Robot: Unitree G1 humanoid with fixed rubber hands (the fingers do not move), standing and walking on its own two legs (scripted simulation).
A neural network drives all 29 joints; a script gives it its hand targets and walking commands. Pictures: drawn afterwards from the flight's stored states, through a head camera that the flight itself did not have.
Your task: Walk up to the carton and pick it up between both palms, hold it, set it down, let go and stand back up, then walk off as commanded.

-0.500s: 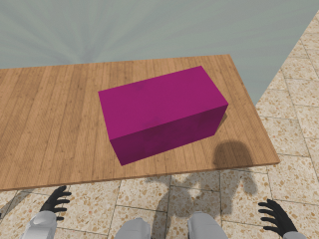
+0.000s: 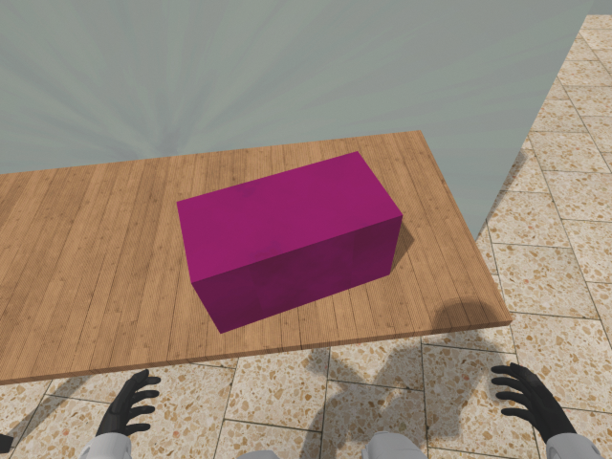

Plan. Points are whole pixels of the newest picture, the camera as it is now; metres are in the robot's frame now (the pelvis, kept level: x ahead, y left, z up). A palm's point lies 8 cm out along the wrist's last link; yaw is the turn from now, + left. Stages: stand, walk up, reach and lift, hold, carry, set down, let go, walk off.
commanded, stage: reach and lift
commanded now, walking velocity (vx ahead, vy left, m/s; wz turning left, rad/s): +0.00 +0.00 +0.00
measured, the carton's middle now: (290, 240) +0.45 +0.03 -0.03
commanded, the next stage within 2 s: none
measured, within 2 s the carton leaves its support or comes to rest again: neither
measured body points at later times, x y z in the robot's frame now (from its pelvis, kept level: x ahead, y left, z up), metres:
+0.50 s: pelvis +0.01 -0.02 +0.01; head +0.03 -0.03 +0.46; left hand +0.20 +0.26 -0.03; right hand +0.22 -0.27 -0.04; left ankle +0.04 +0.12 -0.71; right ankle +0.06 -0.13 -0.71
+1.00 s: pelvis +0.02 -0.01 +0.01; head +0.05 -0.02 +0.46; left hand +0.23 +0.26 +0.01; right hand +0.25 -0.27 -0.01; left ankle +0.04 +0.12 -0.71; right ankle +0.06 -0.13 -0.71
